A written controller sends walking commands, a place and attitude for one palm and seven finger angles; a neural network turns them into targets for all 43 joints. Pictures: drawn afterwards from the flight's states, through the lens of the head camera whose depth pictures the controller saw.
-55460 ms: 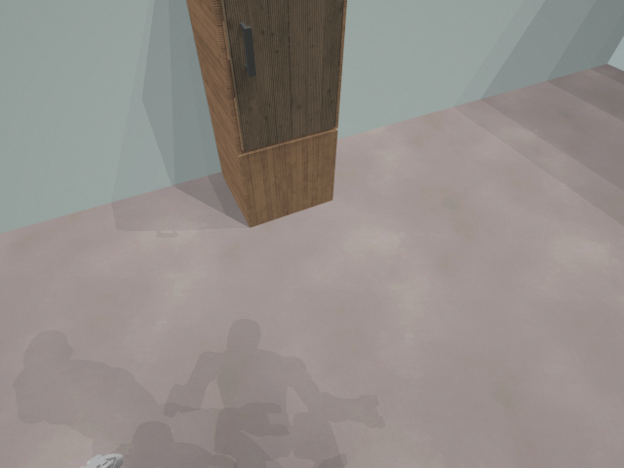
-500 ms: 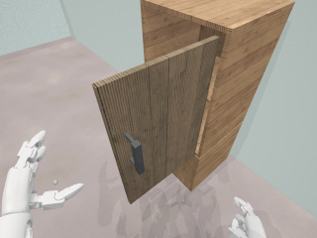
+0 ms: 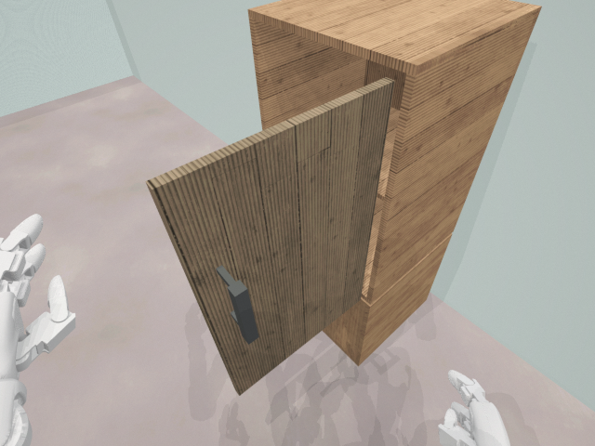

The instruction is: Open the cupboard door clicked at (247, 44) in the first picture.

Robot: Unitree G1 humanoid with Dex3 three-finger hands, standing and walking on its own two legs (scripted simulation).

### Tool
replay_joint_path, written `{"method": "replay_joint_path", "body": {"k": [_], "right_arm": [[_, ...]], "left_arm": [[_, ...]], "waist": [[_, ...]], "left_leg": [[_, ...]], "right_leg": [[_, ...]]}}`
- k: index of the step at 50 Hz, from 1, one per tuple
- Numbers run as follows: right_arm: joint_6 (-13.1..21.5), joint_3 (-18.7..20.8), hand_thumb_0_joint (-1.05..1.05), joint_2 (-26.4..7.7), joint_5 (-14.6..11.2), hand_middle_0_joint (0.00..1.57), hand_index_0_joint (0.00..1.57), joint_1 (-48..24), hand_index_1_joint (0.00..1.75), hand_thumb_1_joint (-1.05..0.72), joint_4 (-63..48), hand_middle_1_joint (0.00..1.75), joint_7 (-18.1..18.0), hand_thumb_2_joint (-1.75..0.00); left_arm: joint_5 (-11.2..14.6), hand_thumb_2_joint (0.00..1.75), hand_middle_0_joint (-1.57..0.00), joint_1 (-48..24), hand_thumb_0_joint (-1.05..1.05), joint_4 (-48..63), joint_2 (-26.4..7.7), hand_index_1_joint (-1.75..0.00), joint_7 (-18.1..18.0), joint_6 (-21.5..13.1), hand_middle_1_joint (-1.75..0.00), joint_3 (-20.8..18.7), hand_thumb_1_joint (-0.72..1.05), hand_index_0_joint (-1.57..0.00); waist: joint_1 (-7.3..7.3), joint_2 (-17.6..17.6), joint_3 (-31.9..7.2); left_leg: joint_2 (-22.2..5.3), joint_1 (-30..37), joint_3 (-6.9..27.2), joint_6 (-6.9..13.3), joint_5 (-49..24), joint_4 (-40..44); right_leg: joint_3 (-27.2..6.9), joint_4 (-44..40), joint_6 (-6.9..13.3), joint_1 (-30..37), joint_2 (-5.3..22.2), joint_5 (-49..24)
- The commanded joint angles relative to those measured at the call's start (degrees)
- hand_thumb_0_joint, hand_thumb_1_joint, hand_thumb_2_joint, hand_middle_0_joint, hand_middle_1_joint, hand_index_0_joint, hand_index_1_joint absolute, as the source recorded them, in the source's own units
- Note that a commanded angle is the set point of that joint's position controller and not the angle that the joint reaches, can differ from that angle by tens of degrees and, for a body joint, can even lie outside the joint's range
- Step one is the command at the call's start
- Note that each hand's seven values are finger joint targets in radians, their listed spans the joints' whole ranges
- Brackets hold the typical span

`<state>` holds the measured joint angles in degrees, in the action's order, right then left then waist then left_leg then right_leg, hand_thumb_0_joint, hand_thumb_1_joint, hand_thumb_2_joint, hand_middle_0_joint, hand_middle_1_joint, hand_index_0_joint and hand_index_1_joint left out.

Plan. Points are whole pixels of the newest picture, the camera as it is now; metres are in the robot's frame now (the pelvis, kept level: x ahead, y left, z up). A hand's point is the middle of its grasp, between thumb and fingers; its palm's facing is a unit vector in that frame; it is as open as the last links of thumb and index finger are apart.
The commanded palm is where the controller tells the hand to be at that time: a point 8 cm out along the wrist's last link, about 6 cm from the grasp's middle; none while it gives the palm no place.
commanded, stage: draw the hand back to the body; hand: left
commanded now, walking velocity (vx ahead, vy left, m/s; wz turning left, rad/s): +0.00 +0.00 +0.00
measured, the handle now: (237, 305) +0.31 +0.14 +0.01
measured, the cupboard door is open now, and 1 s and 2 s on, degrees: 88 88 88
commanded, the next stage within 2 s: step back with the hand held close in 0.22 s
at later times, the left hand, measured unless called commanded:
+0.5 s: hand (65, 320) +0.18 +0.26 +0.16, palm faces +0.41 -0.78 -0.47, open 7.4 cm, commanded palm +0.12 +0.30 +0.17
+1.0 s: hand out of the picture +0.09 +0.30 +0.16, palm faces +0.42 -0.74 -0.52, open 7.4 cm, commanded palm +0.01 +0.33 +0.17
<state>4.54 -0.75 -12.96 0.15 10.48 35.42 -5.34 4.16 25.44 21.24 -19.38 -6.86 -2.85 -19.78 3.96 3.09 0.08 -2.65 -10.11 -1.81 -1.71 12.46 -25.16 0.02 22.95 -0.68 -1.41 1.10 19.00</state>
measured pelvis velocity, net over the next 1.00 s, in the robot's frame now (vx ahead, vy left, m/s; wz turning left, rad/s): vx -0.11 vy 0.03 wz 0.06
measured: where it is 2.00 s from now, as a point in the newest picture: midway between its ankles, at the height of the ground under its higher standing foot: outside the picture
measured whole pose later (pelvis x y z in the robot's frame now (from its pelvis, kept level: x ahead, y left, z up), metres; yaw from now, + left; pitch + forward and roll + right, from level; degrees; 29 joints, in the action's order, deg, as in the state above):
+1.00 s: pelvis -0.11 +0.03 -0.01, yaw +3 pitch -1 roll -3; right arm 2.7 0.0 -11.5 -0.8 11.5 30.8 -4.6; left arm 2.7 31.7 30.9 -25.6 -8.0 -11.0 -26.0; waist -0.8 1.9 4.9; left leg -2.3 -25.9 0.3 1.2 7.0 -31.6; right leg -1.8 31.6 -1.6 -16.8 -1.3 14.7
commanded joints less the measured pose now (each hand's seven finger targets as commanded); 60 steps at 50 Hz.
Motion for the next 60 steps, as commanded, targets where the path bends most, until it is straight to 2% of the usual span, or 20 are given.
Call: {"method": "replay_joint_path", "body": {"k": [1,5,16,17,18,19,21,24,30,39,46,49,52,53,55,56,57,58,59,60], "right_arm": [[2.85,2.22,0.00,-5.54,0.31,0.20,0.20,-7.47,0.30,-0.90,-9.26,0.30,-0.63,-0.90],[3.07,2.19,0.00,-5.24,0.35,0.20,0.20,-7.75,0.30,-0.90,-9.00,0.30,-0.82,-0.90],[3.30,2.52,0.00,-5.43,0.33,0.20,0.20,-8.21,0.30,-0.90,-8.34,0.30,-1.04,-0.90],[3.82,2.34,0.00,-5.10,0.40,0.20,0.20,-8.90,0.30,-0.90,-9.17,0.30,-0.97,-0.90],[2.13,2.28,0.00,-6.42,0.34,0.20,0.20,-7.99,0.30,-0.90,-9.87,0.30,-0.82,-0.90],[0.70,2.32,0.00,-5.70,0.50,0.20,0.20,-8.37,0.30,-0.90,-8.84,0.30,-0.66,-0.90],[-1.05,2.84,0.00,-5.91,0.22,0.20,0.20,-7.68,0.30,-0.90,-10.16,0.30,-0.45,-0.90],[-2.94,3.31,0.00,-6.21,-0.17,0.20,0.20,-6.88,0.30,-0.90,-11.55,0.30,-0.44,-0.90],[-4.60,3.62,0.00,-6.32,-0.77,0.20,0.20,-7.11,0.30,-0.90,-13.61,0.30,-0.67,-0.90],[-2.86,3.70,0.00,-6.89,-0.95,0.20,0.20,-6.17,0.30,-0.90,-14.21,0.30,-0.36,-0.90],[0.85,4.02,0.00,-7.70,-0.77,0.20,0.20,-5.86,0.30,-0.90,-14.05,0.30,0.16,-0.90],[2.18,4.27,0.00,-6.95,-0.72,0.20,0.20,-5.19,0.30,-0.90,-13.41,0.30,0.51,-0.90],[2.39,4.94,0.00,-6.45,-0.21,0.20,0.20,-3.16,0.30,-0.90,-10.36,0.30,0.56,-0.90],[1.93,4.52,0.00,-5.39,0.12,0.20,0.20,-2.25,0.30,-0.90,-8.83,0.30,0.62,-0.90],[1.65,4.11,0.00,-5.15,0.25,0.20,0.20,-2.84,0.30,-0.90,-7.72,0.30,0.32,-0.90],[1.88,3.78,0.00,-5.44,0.12,0.20,0.20,-3.50,0.30,-0.90,-7.92,0.30,-0.14,-0.90],[2.21,3.90,0.00,-6.75,0.05,0.20,0.20,-4.47,0.30,-0.90,-8.46,0.30,-0.76,-0.90],[2.89,3.75,0.00,-7.58,0.01,0.20,0.20,-5.16,0.30,-0.90,-9.36,0.30,-1.01,-0.90],[3.72,3.77,0.00,-7.51,0.11,0.20,0.20,-5.80,0.30,-0.90,-9.45,0.30,-0.99,-0.90],[4.29,4.43,0.00,-7.09,0.57,0.20,0.20,-5.62,0.30,-0.90,-9.48,0.30,-0.64,-0.90]], "left_arm": [[-0.25,0.90,-0.20,-4.64,0.00,11.72,-11.23,-0.30,-0.68,-3.80,-0.30,-6.94,0.90,-0.20],[-0.33,0.90,-0.20,-5.41,0.00,13.13,-11.72,-0.30,-0.72,-4.31,-0.30,-7.32,0.90,-0.20],[0.03,0.90,-0.20,-5.57,0.00,10.45,-10.74,-0.30,-0.30,-4.84,-0.30,-6.61,0.90,-0.20],[0.02,0.90,-0.20,-6.85,0.00,16.88,-12.47,-0.30,-0.45,-5.65,-0.30,-7.42,0.90,-0.20],[-0.54,0.90,-0.20,-9.39,0.00,19.44,-19.23,-0.30,-0.79,-7.54,-0.30,-13.35,0.90,-0.20],[-0.61,0.90,-0.20,-3.92,0.00,14.20,-15.49,-0.30,-0.23,-7.23,-0.30,-10.88,0.90,-0.20],[-0.75,0.90,-0.20,0.58,0.00,13.60,-13.15,-0.30,0.14,-7.25,-0.30,-9.28,0.90,-0.20],[-0.57,0.90,-0.20,4.26,0.00,14.85,-13.18,-0.30,-0.03,-7.25,-0.30,-9.86,0.90,-0.20],[-0.16,0.90,-0.20,5.50,0.00,16.70,-15.14,-0.30,-0.88,-6.90,-0.30,-11.32,0.90,-0.20],[-0.35,0.90,-0.20,6.93,0.00,20.59,-15.21,-0.30,-2.25,-8.86,-0.30,-11.94,0.90,-0.20],[-1.65,0.90,-0.20,6.93,0.00,21.15,-13.94,-0.30,-2.57,-11.54,-0.30,-13.80,0.90,-0.20],[-1.38,0.90,-0.20,7.97,0.00,21.47,-14.30,-0.30,-2.42,-12.36,-0.30,-14.09,0.90,-0.20],[-0.76,0.90,-0.20,6.96,0.00,22.45,-15.56,-0.30,-2.99,-12.81,-0.30,-13.68,0.90,-0.20],[-1.34,0.90,-0.20,4.94,0.00,21.15,-13.91,-0.30,-3.45,-12.28,-0.30,-11.38,0.90,-0.20],[-1.88,0.90,-0.20,0.18,0.00,19.57,-13.99,-0.30,-4.05,-11.25,-0.30,-10.53,0.90,-0.20],[-1.80,0.90,-0.20,-1.84,0.00,19.40,-14.15,-0.30,-3.93,-11.20,-0.30,-10.26,0.90,-0.20],[-1.81,0.90,-0.20,-4.26,0.00,20.25,-14.67,-0.30,-3.80,-11.38,-0.30,-9.89,0.90,-0.20],[-1.95,0.90,-0.20,-3.87,0.00,21.09,-15.44,-0.30,-3.91,-12.19,-0.30,-11.34,0.90,-0.20],[-2.24,0.90,-0.20,-2.92,0.00,21.08,-14.89,-0.30,-3.82,-12.83,-0.30,-12.62,0.90,-0.20],[-2.70,0.90,-0.20,-3.41,0.00,21.52,-15.13,-0.30,-3.74,-13.07,-0.30,-13.70,0.90,-0.20]], "waist": [[0.08,-2.04,-5.43],[0.07,0.69,-5.78],[-0.09,-1.42,-3.50],[0.42,0.56,-5.14],[-2.91,-2.67,0.07],[-3.13,-5.34,-1.04],[-3.24,-4.04,-4.22],[-3.28,-0.21,-8.19],[-3.42,-2.03,-8.82],[-3.85,1.99,-6.14],[-3.07,10.64,-4.43],[-3.36,5.88,-4.62],[-4.50,-7.22,-4.54],[-5.01,-11.93,-3.46],[-5.74,-13.46,-2.15],[-5.78,-10.08,-0.47],[-5.58,-2.10,2.27],[-4.46,6.77,1.00],[-4.20,15.57,-3.33],[-4.24,16.69,-5.12]], "left_leg": [[2.32,9.75,-2.50,3.34,-16.15,1.07],[2.59,10.44,-2.94,3.32,-16.48,0.76],[2.37,10.64,-2.82,3.30,-13.51,2.10],[2.61,11.25,-2.70,3.35,-14.10,1.80],[1.57,7.94,-2.41,3.80,-15.25,-2.53],[1.78,6.79,-2.10,3.66,-15.82,-3.81],[1.28,6.20,-2.20,3.43,-19.29,-3.55],[0.02,8.05,-2.07,3.23,-25.87,-2.53],[-1.18,6.35,-1.41,2.82,-25.25,-1.25],[-1.95,-4.37,1.23,2.82,-2.02,3.58],[-6.64,-25.35,8.34,5.79,25.36,12.67],[-3.91,-21.65,5.44,4.44,22.60,6.56],[3.53,-1.29,-0.90,0.16,10.82,-16.42],[4.00,0.32,-0.47,-0.01,8.59,-21.68],[3.31,1.82,0.23,0.64,6.41,-17.87],[2.12,0.90,1.27,1.09,6.65,-9.73],[-0.94,-2.86,5.53,2.25,10.06,-0.83],[-7.65,-10.32,13.86,4.70,16.79,9.29],[-14.60,-21.55,23.87,7.90,33.52,19.93],[-18.06,-27.52,26.55,10.47,37.02,23.51]], "right_leg": [[2.66,-3.68,-0.05,-6.70,-1.38,-24.95],[2.35,-4.08,-0.05,-6.39,-1.12,-26.24],[2.26,-5.87,-0.38,-7.60,-1.42,-22.23],[1.98,-5.97,-0.19,-6.46,-1.20,-23.27],[-0.39,-8.77,-0.80,-13.29,1.53,-31.04],[0.30,-7.54,-0.94,-11.99,2.60,-35.29],[0.94,-4.89,-1.10,-9.60,2.73,-38.00],[1.54,-2.64,-1.03,-8.92,1.75,-35.33],[1.73,-1.45,-1.19,-10.29,0.50,-29.67],[0.93,-0.08,-0.72,-10.19,-1.01,-12.15],[2.16,11.77,-0.43,0.08,-5.33,-1.95],[-0.69,6.53,0.94,-6.50,-3.98,2.98],[-13.12,-9.74,5.88,-32.70,5.78,15.29],[-13.68,-10.48,7.24,-35.57,9.61,12.41],[-9.79,-7.26,5.39,-35.46,8.64,4.41],[-7.03,-3.89,3.21,-33.56,5.67,3.10],[-4.44,0.66,0.97,-32.04,1.30,4.29],[-1.14,8.58,-0.81,-24.93,-2.79,4.82],[0.55,24.35,-1.21,-11.72,-6.93,5.91],[-0.84,38.09,-0.90,-6.80,-8.42,7.08]]}}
